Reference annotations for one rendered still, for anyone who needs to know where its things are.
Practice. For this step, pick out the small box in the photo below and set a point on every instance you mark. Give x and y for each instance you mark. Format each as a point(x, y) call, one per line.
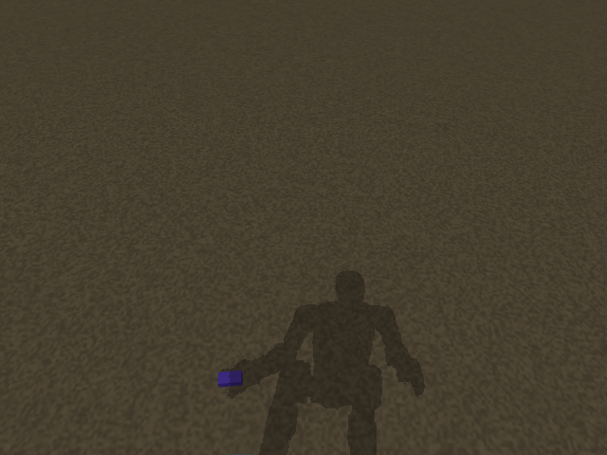
point(228, 379)

